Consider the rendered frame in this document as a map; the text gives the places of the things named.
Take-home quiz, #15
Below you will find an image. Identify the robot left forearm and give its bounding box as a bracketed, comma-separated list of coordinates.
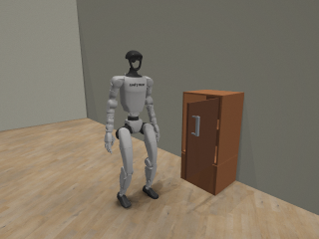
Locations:
[146, 103, 157, 124]

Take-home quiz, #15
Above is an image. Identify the robot right forearm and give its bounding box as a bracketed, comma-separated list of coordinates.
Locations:
[105, 100, 115, 132]

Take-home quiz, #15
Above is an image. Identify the robot left upper arm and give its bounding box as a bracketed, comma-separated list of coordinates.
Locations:
[144, 76, 154, 106]

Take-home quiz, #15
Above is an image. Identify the left robot hand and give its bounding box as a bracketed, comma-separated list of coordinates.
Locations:
[152, 124, 160, 142]

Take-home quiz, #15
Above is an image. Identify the robot left shin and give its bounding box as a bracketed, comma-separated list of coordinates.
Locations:
[145, 163, 158, 189]

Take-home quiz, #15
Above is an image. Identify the robot left foot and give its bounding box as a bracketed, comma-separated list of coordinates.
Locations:
[143, 185, 159, 199]

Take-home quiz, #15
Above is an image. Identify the handle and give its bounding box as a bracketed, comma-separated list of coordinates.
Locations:
[191, 116, 200, 136]

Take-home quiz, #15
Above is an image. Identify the right robot hand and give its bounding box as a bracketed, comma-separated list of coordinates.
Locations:
[104, 132, 116, 153]

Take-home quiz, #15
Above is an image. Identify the robot right upper arm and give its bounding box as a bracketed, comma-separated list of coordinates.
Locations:
[109, 76, 125, 109]

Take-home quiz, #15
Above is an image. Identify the cupboard door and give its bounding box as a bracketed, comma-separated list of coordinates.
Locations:
[184, 98, 219, 179]

